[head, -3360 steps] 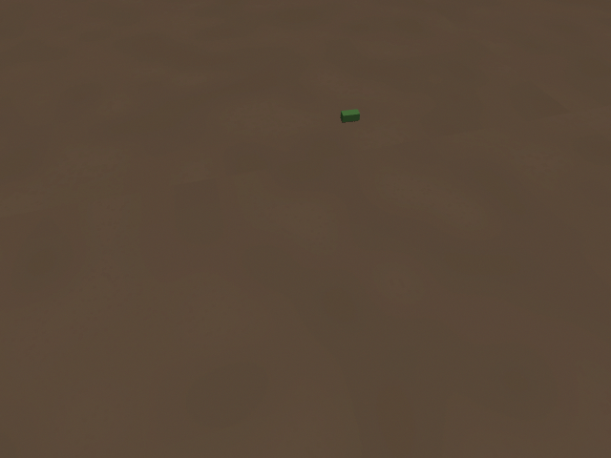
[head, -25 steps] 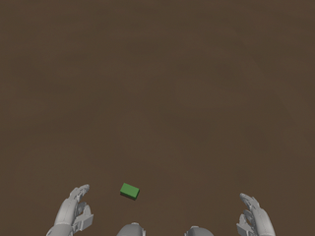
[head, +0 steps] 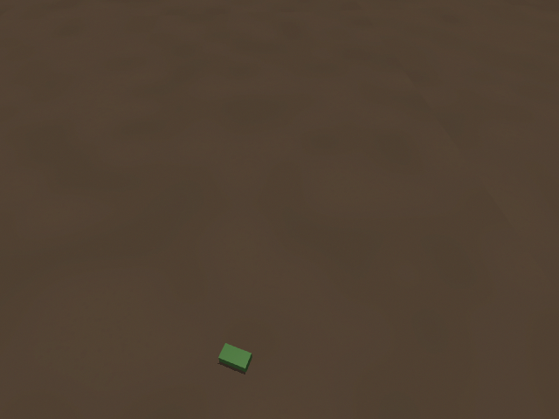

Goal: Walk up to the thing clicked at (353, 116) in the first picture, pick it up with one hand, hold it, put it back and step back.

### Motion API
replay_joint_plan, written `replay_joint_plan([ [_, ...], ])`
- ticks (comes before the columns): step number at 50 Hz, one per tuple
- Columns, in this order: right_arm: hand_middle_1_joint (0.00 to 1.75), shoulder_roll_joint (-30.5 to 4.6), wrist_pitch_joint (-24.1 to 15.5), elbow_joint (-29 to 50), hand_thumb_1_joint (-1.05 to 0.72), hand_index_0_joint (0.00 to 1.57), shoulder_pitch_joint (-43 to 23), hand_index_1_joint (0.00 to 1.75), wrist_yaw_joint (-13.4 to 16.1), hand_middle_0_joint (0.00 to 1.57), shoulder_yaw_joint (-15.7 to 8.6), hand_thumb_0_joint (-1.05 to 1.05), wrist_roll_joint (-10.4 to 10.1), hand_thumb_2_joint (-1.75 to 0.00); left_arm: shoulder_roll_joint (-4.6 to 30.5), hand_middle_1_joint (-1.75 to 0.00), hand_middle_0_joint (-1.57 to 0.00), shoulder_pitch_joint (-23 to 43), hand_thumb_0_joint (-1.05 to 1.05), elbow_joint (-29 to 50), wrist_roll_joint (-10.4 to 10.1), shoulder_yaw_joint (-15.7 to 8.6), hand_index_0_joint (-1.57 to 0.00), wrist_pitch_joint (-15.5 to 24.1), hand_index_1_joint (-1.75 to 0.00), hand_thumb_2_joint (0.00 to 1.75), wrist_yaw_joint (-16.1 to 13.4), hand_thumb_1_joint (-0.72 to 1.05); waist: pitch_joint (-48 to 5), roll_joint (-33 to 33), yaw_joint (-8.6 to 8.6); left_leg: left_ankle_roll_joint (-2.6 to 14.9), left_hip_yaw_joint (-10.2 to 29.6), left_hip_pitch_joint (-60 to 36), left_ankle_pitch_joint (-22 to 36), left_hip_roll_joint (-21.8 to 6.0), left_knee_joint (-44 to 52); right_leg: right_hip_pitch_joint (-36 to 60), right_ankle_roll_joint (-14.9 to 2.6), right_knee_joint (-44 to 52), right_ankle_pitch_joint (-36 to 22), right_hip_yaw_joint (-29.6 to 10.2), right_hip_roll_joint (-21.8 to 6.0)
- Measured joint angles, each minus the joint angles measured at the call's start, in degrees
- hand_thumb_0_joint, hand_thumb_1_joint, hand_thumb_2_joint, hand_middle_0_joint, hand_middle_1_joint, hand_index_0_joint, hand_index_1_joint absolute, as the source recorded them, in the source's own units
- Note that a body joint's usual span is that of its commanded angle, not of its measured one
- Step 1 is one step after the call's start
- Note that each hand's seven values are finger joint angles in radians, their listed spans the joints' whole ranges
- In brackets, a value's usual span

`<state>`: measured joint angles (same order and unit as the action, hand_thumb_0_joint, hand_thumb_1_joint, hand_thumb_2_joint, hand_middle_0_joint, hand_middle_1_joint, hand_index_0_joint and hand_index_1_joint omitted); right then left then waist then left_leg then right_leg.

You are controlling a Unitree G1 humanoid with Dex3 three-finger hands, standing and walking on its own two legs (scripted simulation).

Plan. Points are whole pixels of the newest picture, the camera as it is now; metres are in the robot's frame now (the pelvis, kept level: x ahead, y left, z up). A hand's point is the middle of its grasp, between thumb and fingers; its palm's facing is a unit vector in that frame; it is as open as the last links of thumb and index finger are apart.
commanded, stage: stand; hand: left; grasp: from above
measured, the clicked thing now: (235, 357) +0.42 +0.19 -0.75
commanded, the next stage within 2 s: step back in 1.94 s
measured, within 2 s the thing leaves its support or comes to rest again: neither
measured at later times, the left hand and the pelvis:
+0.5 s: hand out of the picture +0.04 +0.22 -0.15, palm faces +0.01 -0.94 -0.34, open 7.4 cm; pelvis -0.01 -0.02 +0.01, yaw -1 degrees
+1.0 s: hand out of the picture +0.08 +0.20 -0.15, palm faces -0.01 -0.96 -0.29, open 7.4 cm; pelvis +0.00 -0.02 +0.01, yaw -2 degrees
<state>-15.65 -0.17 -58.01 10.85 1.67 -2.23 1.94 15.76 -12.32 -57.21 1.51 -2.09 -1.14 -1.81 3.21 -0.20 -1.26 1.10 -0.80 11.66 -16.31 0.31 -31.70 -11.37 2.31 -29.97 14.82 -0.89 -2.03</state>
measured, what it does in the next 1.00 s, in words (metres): stands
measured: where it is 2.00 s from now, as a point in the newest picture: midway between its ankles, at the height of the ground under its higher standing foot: outside the picture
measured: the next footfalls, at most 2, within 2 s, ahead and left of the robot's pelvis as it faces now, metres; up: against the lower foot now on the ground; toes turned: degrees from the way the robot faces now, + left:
none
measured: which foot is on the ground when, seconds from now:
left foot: down 0.00-1.00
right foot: down 0.00-1.00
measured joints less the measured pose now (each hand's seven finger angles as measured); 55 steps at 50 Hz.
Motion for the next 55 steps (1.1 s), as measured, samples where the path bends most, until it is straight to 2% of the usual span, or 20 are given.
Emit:
replay_joint_plan([
  [12, 0.3, -0.6, 0.1, -3.7, -0.9, 0.21, -1.3, 0.3, -0.3, 0.21, -0.1, 0.01, -0.4, -0.9, 0.5, -0.3, -0.21, 1.6, 0.01, -5.3, 0.2, -0.1, -0.2, 0.6, -0.3, 0.9, 0.4, 0.9, 0.4, -0.8, 0.28, -0.43, -0.3, -3.7, 4.5, 0.2, 7.3, 2.7, -0.26, 5.2, -3.5, -0.3, -0.2],
  [30, 0.3, -2.5, 0.3, -6.2, -0.9, 0.2, -1.7, 0.3, -0.8, 0.21, 0.1, 0.01, -0.8, -0.9, 0.8, -0.3, -0.21, 3.5, 0.01, -7.5, -0.5, 0.1, -0.2, 1.1, -0.3, 0.9, 0.8, 0.9, 1.2, -0.9, 1.02, -1.82, 0.0, -4.2, 5.1, -1.6, 8.8, 3.2, -1.6, 7.3, -4.4, 0.1, 1.6],
  [55, 0.3, 0.9, 0.8, -7.6, -0.9, 0.2, -2.1, 0.3, -0.6, 0.21, 1.3, 0.01, -1.2, -0.9, -1.8, -0.3, -0.21, 4.7, 0.0, -8.2, -0.9, 0.9, -0.2, 0.4, -0.3, 0.9, 0.9, 0.9, 0.3, -0.5, 1.3, -1.7, -1.1, -4.7, 4.3, -1.6, 9.3, 3.2, -1.36, 7.6, -4.0, -1.0, 1.7],
])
